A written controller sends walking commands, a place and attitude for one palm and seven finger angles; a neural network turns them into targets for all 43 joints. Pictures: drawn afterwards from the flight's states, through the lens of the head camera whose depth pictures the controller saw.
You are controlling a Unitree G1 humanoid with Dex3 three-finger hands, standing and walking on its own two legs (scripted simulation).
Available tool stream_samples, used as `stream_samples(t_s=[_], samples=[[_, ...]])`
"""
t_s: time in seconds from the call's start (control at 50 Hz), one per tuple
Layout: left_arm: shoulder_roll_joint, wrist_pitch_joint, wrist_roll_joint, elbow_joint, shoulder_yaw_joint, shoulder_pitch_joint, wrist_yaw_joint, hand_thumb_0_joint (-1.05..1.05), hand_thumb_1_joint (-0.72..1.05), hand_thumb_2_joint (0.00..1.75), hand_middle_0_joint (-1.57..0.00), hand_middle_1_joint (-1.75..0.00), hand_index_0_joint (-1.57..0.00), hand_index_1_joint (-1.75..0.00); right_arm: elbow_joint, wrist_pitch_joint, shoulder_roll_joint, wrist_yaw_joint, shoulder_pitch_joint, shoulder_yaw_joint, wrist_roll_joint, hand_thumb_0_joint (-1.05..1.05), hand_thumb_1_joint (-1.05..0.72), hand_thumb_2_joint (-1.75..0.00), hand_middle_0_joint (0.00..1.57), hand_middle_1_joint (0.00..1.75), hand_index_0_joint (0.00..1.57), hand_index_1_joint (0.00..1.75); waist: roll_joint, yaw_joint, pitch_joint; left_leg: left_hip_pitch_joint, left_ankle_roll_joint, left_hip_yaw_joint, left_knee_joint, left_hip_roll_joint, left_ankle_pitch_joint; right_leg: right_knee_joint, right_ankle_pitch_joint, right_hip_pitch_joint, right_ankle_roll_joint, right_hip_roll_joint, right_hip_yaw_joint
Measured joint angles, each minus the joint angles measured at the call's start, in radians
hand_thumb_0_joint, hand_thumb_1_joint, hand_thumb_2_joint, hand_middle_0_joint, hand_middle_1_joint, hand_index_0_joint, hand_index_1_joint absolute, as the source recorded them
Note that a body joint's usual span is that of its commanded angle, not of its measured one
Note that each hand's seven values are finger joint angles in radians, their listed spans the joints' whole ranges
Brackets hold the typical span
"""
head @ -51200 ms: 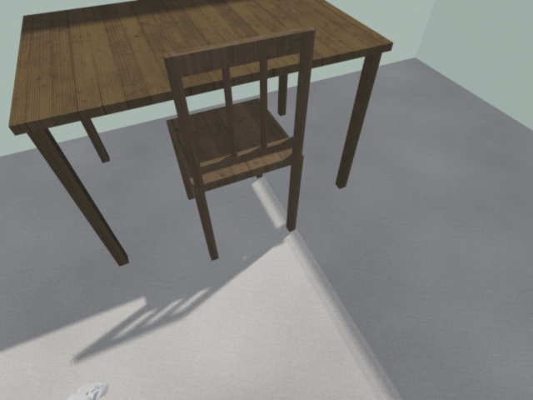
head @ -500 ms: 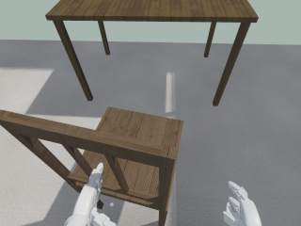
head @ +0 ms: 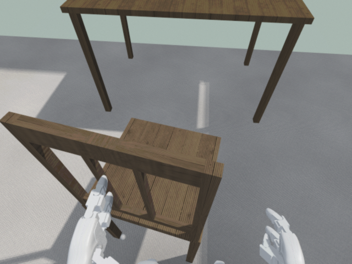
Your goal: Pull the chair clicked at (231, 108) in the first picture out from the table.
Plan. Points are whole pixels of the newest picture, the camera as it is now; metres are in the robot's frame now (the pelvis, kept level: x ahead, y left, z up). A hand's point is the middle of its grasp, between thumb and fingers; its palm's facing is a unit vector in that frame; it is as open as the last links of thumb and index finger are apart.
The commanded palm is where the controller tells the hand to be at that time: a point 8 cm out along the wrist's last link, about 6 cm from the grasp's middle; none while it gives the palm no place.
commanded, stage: draw the hand back to the body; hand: left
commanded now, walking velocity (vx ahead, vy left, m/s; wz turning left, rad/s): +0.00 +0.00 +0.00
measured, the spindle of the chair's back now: (106, 184) +0.30 +0.20 -0.01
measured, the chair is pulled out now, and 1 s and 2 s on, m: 0.76 0.76 0.76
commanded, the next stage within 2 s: step back with the hand held close in 1.40 s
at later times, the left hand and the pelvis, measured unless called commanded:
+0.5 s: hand (66, 225) +0.17 +0.19 +0.11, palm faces +0.19 -0.92 -0.33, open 16.3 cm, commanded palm +0.14 +0.24 +0.15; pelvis +0.01 +0.00 +0.03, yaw +0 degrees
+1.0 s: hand out of the picture +0.21 +0.26 +0.22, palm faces +0.45 -0.77 -0.46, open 9.7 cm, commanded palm +0.16 +0.30 +0.24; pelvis +0.02 +0.00 +0.06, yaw +0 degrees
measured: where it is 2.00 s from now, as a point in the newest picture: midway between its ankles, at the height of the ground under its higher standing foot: outside the picture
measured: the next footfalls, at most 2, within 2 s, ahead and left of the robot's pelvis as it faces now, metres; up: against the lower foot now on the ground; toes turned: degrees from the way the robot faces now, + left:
none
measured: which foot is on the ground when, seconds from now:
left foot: down 0.00-1.00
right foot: down 0.00-1.00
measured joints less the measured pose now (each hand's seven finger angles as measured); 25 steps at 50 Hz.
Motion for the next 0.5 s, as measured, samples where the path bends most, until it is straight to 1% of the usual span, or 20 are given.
stream_samples(t_s=[0.04,0.1,0.14,0.22,0.26,0.34,0.36,0.38,0.42,0.46,0.5], samples=[[0.006,-0.081,0.0,-0.013,0.03,-0.012,-0.009,-0.01,-0.54,0.2,0.0,0.0,0.0,0.0,0.009,0.003,0.008,0.014,-0.011,-0.007,0.001,0.02,-0.9,-0.9,0.21,0.3,0.2,0.3,0.0,0.007,-0.001,-0.023,-0.001,0.001,0.022,0.002,-0.007,0.021,-0.006,-0.023,-0.001,0.001,0.001],[0.023,-0.175,0.001,-0.001,0.058,-0.011,-0.047,-0.01,-0.54,0.2,0.0,0.0,-0.01,0.0,0.017,0.017,0.019,0.035,-0.035,-0.015,0.002,0.02,-0.9,-0.9,0.21,0.3,0.2,0.3,0.003,0.01,0.003,-0.058,0.0,0.006,0.057,0.006,-0.019,0.054,-0.014,-0.061,-0.002,0.003,0.006],[0.038,-0.192,-0.007,-0.006,0.07,-0.007,-0.076,-0.01,-0.55,0.2,0.0,0.0,-0.01,0.0,0.016,0.031,0.022,0.04,-0.046,-0.019,0.007,0.02,-0.9,-0.9,0.21,0.3,0.2,0.3,0.01,0.014,0.013,-0.067,0.0,0.007,0.071,0.008,-0.024,0.066,-0.017,-0.069,-0.002,0.005,0.007],[0.074,-0.155,-0.038,-0.055,0.1,0.008,-0.107,-0.02,-0.55,0.2,0.0,0.0,-0.01,0.0,0.013,0.052,0.027,0.026,-0.046,-0.019,0.021,0.02,-0.9,-0.9,0.21,0.3,0.2,0.3,0.033,0.022,0.022,-0.038,0.003,0.006,0.054,0.008,-0.019,0.047,-0.011,-0.039,0.001,0.005,0.006],[0.085,-0.136,-0.061,-0.075,0.132,0.014,-0.11,-0.02,-0.55,0.2,0.0,0.0,-0.01,0.0,0.018,0.058,0.03,0.015,-0.041,-0.016,0.026,0.02,-0.9,-0.9,0.21,0.3,0.2,0.3,0.041,0.023,0.017,-0.011,0.003,0.006,0.028,0.006,-0.01,0.022,-0.003,-0.012,0.002,0.006,0.006],[0.086,-0.104,-0.105,-0.081,0.207,0.005,-0.125,-0.02,-0.52,0.21,-0.01,-0.01,-0.01,-0.01,0.033,0.055,0.031,-0.004,-0.031,-0.005,0.033,0.02,-0.9,-0.9,0.21,0.3,0.2,0.3,0.043,0.021,0.006,0.045,0.001,0.0,-0.028,0.005,0.01,-0.035,0.014,0.047,0.003,0.007,0.0],[0.099,-0.081,-0.073,-0.079,0.217,-0.005,-0.103,-0.02,-0.5,0.22,-0.01,-0.01,-0.01,-0.01,0.035,0.058,0.031,-0.012,-0.027,-0.006,0.028,0.02,-0.9,-0.9,0.21,0.3,0.2,0.3,0.041,0.028,0.008,0.066,0.0,0.0,-0.043,0.007,0.015,-0.051,0.02,0.068,0.001,0.01,0.0],[0.115,-0.046,-0.035,-0.079,0.22,-0.012,-0.068,-0.01,-0.48,0.23,-0.01,-0.01,-0.01,-0.01,0.037,0.065,0.029,-0.021,-0.024,-0.005,0.022,0.02,-0.9,-0.9,0.21,0.3,0.2,0.3,0.04,0.033,0.013,0.092,-0.001,-0.001,-0.062,0.01,0.02,-0.072,0.026,0.095,0.0,0.014,-0.001],[0.136,0.021,0.016,-0.08,0.222,-0.009,-0.004,-0.01,-0.44,0.25,-0.02,-0.02,-0.02,-0.02,0.043,0.078,0.023,-0.03,-0.019,-0.001,0.014,0.02,-0.9,-0.9,0.21,0.3,0.2,0.3,0.041,0.033,0.024,0.148,-0.003,-0.004,-0.106,0.012,0.035,-0.12,0.043,0.153,-0.002,0.019,-0.004],[0.145,0.072,0.046,-0.08,0.222,0.0,0.044,-0.01,-0.38,0.28,-0.02,-0.03,-0.03,-0.03,0.049,0.086,0.017,-0.038,-0.016,0.002,0.009,0.02,-0.9,-0.9,0.21,0.3,0.2,0.3,0.041,0.031,0.036,0.202,-0.004,-0.006,-0.151,0.014,0.051,-0.171,0.061,0.211,-0.001,0.023,-0.007],[0.153,0.106,0.064,-0.079,0.221,0.003,0.078,-0.01,-0.33,0.31,-0.03,-0.05,-0.03,-0.05,0.058,0.086,0.008,-0.044,-0.014,0.005,0.005,0.02,-0.9,-0.9,0.21,0.3,0.2,0.3,0.041,0.031,0.051,0.253,-0.004,-0.009,-0.195,0.015,0.068,-0.219,0.079,0.265,0.0,0.026,-0.009]])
